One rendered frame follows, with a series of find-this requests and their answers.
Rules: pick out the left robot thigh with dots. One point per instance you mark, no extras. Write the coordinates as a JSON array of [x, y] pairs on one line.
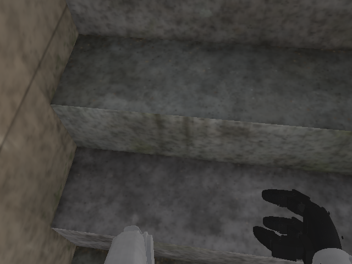
[[131, 248]]

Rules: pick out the robot right forearm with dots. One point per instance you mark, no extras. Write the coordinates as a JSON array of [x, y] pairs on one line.
[[331, 256]]

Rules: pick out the right robot hand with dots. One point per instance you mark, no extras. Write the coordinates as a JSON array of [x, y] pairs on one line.
[[303, 239]]

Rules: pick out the left robot shin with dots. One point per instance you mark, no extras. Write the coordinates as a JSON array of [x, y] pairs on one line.
[[131, 228]]

